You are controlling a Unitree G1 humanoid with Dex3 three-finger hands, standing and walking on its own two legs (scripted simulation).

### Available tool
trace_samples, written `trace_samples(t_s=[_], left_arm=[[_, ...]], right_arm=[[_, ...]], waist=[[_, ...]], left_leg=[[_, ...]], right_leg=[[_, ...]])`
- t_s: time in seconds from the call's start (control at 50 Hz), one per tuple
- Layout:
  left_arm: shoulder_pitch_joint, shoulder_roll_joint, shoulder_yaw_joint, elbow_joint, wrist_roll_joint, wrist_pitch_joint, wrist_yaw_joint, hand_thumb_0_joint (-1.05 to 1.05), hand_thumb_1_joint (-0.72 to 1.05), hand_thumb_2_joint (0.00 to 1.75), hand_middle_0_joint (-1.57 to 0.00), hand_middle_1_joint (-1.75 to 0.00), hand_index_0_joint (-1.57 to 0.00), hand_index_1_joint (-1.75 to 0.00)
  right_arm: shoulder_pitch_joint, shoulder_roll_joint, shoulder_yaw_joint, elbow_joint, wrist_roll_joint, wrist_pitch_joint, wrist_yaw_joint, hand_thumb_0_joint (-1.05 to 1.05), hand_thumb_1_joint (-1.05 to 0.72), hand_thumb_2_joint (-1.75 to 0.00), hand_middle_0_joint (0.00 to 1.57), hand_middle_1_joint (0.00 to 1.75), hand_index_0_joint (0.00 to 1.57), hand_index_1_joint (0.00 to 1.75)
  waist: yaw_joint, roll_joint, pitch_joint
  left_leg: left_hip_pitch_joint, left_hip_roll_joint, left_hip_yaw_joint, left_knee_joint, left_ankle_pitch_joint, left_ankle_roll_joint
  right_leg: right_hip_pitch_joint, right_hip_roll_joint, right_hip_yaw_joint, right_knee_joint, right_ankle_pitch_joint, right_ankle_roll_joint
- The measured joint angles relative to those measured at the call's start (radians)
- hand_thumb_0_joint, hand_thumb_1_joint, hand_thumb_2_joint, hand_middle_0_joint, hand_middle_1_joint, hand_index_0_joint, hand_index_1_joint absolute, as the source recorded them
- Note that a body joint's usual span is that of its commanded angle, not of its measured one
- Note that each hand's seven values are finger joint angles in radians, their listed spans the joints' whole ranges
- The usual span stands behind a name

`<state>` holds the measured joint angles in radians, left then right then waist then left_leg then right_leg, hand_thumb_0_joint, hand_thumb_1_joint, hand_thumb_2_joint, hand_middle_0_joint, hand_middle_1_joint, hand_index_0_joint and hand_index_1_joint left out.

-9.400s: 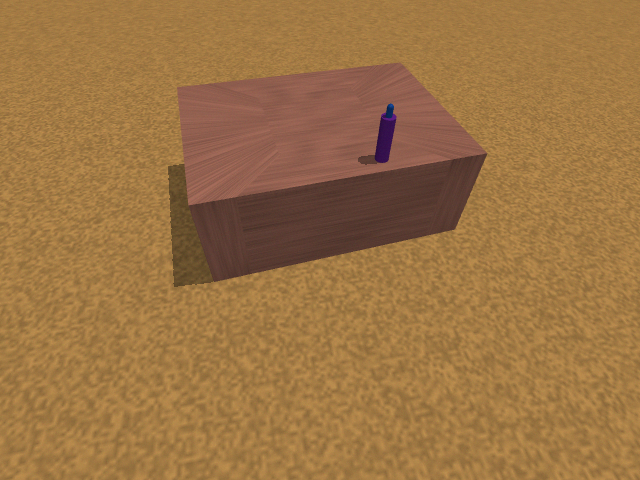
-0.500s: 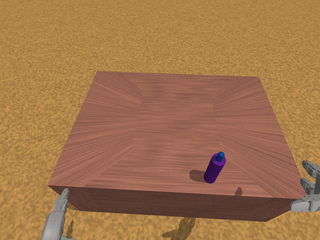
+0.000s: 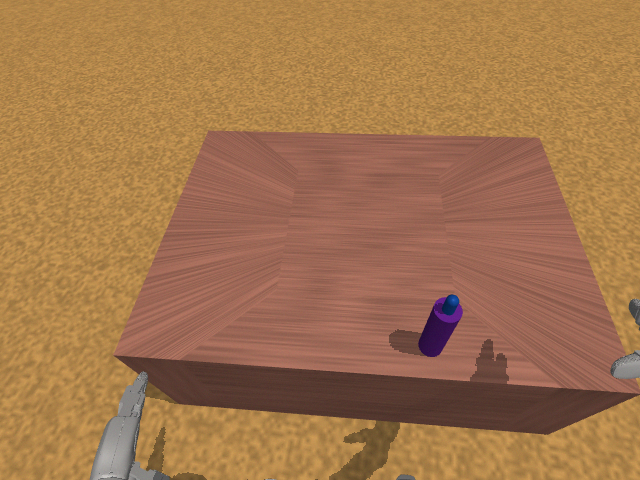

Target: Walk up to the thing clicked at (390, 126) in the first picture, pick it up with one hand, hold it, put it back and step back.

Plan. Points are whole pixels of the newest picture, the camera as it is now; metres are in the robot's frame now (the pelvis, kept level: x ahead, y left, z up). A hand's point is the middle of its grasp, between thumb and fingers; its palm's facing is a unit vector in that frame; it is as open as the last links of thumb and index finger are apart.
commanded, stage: go down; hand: right
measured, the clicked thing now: (440, 324) +0.42 -0.18 -0.22
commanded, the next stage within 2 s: approach in 0.74 s
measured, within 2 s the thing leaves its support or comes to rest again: neither
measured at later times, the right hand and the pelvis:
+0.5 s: hand out of the picture +0.34 -0.36 +0.03, palm faces +0.14 +0.98 -0.10, open 17.3 cm; pelvis +0.00 +0.00 +0.00, yaw +0 degrees
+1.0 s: hand (638, 295) +0.36 -0.37 +0.03, palm faces +0.13 +0.99 -0.05, open 17.4 cm; pelvis +0.00 -0.01 -0.01, yaw +0 degrees
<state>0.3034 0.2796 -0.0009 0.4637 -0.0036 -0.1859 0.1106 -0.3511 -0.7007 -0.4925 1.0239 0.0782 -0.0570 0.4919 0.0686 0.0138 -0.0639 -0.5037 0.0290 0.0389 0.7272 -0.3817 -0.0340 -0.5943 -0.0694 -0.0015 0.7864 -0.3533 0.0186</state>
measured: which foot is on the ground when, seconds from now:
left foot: down 0.00-1.00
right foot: down 0.00-1.00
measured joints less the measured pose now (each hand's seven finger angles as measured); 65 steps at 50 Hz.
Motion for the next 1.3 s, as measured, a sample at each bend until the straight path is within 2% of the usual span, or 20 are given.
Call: trace_samples(t_s=[0.28, 0.56, 0.78, 0.94, 1.04, 1.16, 1.22, 1.3], left_arm=[[-0.025, 0.001, -0.005, 0.034, -0.001, -0.003, -0.003, -0.01, -0.51, 0.05, -0.06, -0.05, -0.07, -0.05], [-0.027, -0.007, -0.024, 0.009, 0.000, -0.011, -0.012, -0.01, -0.51, 0.05, -0.06, -0.06, -0.07, -0.05], [-0.027, -0.001, -0.034, 0.009, 0.001, -0.008, -0.008, -0.01, -0.51, 0.05, -0.06, -0.05, -0.07, -0.05], [-0.027, -0.002, -0.037, -0.002, 0.001, -0.009, -0.011, -0.01, -0.52, 0.06, -0.06, -0.05, -0.07, -0.05], [-0.026, -0.009, -0.039, -0.029, 0.006, -0.026, -0.027, -0.01, -0.53, 0.06, -0.06, -0.04, -0.06, -0.05], [-0.008, -0.015, -0.036, -0.138, 0.025, -0.048, -0.056, -0.01, -0.54, 0.06, -0.06, -0.04, -0.05, -0.05], [0.009, -0.011, -0.024, -0.217, 0.037, -0.060, -0.066, -0.01, -0.54, 0.06, -0.06, -0.04, -0.05, -0.05], [0.032, -0.003, -0.001, -0.306, 0.051, -0.074, -0.078, -0.01, -0.54, 0.06, -0.05, -0.04, -0.05, -0.05]], right_arm=[[-0.051, -0.036, -0.018, 0.060, 0.010, -0.043, 0.023, -0.01, 0.51, -0.06, 0.04, 0.06, 0.05, 0.05], [-0.097, -0.080, -0.037, 0.106, 0.020, -0.070, 0.045, -0.01, 0.51, -0.07, 0.04, 0.06, 0.05, 0.05], [-0.131, -0.111, -0.070, 0.131, 0.024, -0.089, 0.066, -0.01, 0.52, -0.07, 0.04, 0.06, 0.04, 0.05], [-0.130, -0.107, -0.059, 0.137, 0.045, -0.103, 0.079, -0.01, 0.52, -0.07, 0.04, 0.06, 0.05, 0.05], [-0.129, -0.076, -0.062, 0.155, 0.088, -0.177, 0.088, -0.01, 0.53, -0.07, 0.04, 0.06, 0.05, 0.05], [-0.125, -0.008, -0.104, 0.146, 0.148, -0.346, 0.106, -0.01, 0.55, -0.06, 0.05, 0.06, 0.05, 0.05], [-0.117, 0.025, -0.130, 0.135, 0.162, -0.418, 0.116, -0.01, 0.57, -0.06, 0.05, 0.06, 0.06, 0.05], [-0.122, 0.054, -0.160, 0.141, 0.159, -0.492, 0.114, -0.01, 0.58, -0.05, 0.05, 0.05, 0.06, 0.05]], waist=[[0.010, 0.006, -0.008], [0.020, 0.007, -0.007], [0.030, 0.009, -0.014], [0.033, 0.007, -0.024], [0.037, 0.014, -0.032], [0.064, 0.033, -0.051], [0.088, 0.042, -0.060], [0.121, 0.056, -0.069]], left_leg=[[-0.012, -0.003, 0.000, -0.011, 0.008, -0.003], [-0.035, -0.006, 0.004, -0.006, 0.012, -0.003], [-0.063, -0.007, 0.004, 0.012, 0.002, -0.004], [-0.071, -0.006, 0.004, 0.018, -0.004, -0.006], [-0.136, -0.003, 0.002, 0.074, -0.024, -0.008], [-0.301, -0.003, 0.000, 0.238, -0.086, -0.009], [-0.387, -0.007, 0.001, 0.331, -0.121, -0.008], [-0.497, -0.015, 0.006, 0.443, -0.157, -0.005]], right_leg=[[-0.018, -0.002, 0.001, 0.003, 0.000, -0.004], [-0.045, -0.004, 0.006, 0.014, 0.001, -0.004], [-0.075, -0.006, 0.008, 0.035, -0.010, -0.005], [-0.085, -0.004, 0.008, 0.045, -0.017, -0.007], [-0.146, -0.003, 0.009, 0.092, -0.033, -0.009], [-0.309, -0.006, 0.019, 0.245, -0.086, -0.008], [-0.397, -0.010, 0.027, 0.336, -0.118, -0.007], [-0.511, -0.019, 0.042, 0.451, -0.154, -0.004]])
